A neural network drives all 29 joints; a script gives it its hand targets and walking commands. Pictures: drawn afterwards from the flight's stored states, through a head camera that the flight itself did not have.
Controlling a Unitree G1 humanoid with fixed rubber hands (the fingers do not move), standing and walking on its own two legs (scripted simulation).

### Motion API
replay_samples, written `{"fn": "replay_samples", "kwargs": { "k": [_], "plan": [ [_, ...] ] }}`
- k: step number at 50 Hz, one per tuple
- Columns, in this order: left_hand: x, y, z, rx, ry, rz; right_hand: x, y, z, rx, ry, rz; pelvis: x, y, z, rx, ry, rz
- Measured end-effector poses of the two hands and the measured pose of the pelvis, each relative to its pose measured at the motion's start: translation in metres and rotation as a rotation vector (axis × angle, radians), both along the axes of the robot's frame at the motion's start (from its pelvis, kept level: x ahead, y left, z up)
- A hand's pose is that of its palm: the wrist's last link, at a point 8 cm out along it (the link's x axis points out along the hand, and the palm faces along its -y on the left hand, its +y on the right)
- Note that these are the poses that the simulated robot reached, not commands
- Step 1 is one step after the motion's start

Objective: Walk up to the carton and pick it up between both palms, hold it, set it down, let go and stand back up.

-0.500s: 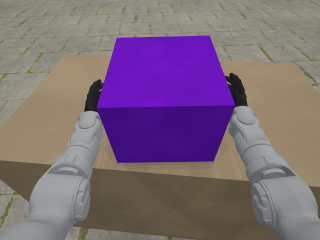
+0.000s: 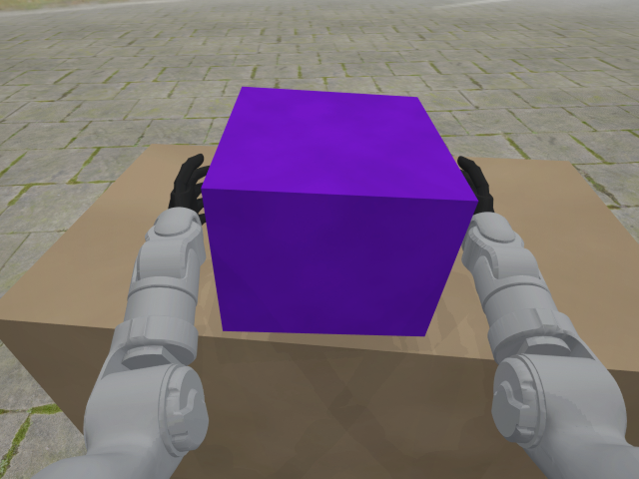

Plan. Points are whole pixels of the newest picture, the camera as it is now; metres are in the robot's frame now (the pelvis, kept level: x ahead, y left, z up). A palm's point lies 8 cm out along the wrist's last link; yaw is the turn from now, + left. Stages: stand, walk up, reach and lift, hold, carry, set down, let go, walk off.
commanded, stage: reach and lift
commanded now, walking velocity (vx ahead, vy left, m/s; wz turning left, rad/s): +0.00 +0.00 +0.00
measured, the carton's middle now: (328, 204) +0.47 -0.03 +0.15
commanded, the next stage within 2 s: hold in 1.52 s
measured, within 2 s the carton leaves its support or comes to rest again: neither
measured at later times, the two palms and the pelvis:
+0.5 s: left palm (182, 210) +0.40 +0.16 +0.20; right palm (474, 209) +0.38 -0.21 +0.19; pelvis +0.01 -0.01 +0.00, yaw +1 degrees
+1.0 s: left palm (148, 218) +0.36 +0.19 +0.22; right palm (463, 195) +0.37 -0.18 +0.22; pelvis +0.01 -0.01 +0.00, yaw +1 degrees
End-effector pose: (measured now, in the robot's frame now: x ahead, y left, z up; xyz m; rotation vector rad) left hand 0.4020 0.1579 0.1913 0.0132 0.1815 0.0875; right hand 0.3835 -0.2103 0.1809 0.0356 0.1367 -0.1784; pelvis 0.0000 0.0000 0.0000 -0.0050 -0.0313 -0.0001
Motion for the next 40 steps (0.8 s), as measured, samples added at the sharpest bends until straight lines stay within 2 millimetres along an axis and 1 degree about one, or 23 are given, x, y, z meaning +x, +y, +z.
{"fn": "replay_samples", "kwargs": {
  "k": [8,14,19,22,27,29,32,36,40],
  "plan": [
    [0.000,-0.004,0.001,-0.017,-0.005,-0.003,-0.003,-0.004,0.001,-0.033,-0.005,-0.004,-0.009,-0.011,0.000,0.007,0.001,0.000],
    [0.003,-0.007,0.003,-0.022,-0.024,-0.013,-0.004,-0.007,0.004,-0.035,-0.025,-0.016,-0.005,-0.016,0.001,0.004,-0.005,0.002],
    [0.004,-0.005,-0.002,-0.010,0.004,-0.017,-0.003,-0.005,0.002,-0.047,0.003,-0.015,0.001,-0.016,0.001,0.003,-0.031,0.001],
    [0.004,-0.002,-0.002,-0.010,-0.004,-0.015,-0.001,-0.001,0.004,-0.050,-0.004,-0.010,0.006,-0.014,0.001,0.000,-0.036,0.002],
    [-0.001,0.008,0.011,-0.005,-0.063,0.000,0.000,0.008,0.021,-0.057,-0.062,0.006,0.013,-0.009,0.000,-0.008,-0.056,0.014],
    [-0.003,0.013,0.014,0.002,-0.057,0.009,0.002,0.013,0.026,-0.057,-0.056,0.014,0.015,-0.006,0.000,-0.008,-0.068,0.014],
    [-0.005,0.022,0.013,0.004,-0.028,0.025,0.006,0.021,0.027,-0.051,-0.026,0.030,0.016,-0.004,0.000,-0.007,-0.079,0.008],
    [-0.014,0.032,0.013,-0.003,-0.029,0.047,0.007,0.031,0.029,-0.044,-0.027,0.057,0.018,-0.002,0.001,-0.009,-0.071,0.012],
    [-0.024,0.037,0.018,0.000,-0.056,0.066,0.004,0.037,0.038,-0.044,-0.056,0.076,0.019,-0.001,0.001,-0.015,-0.073,0.024]
  ]
}}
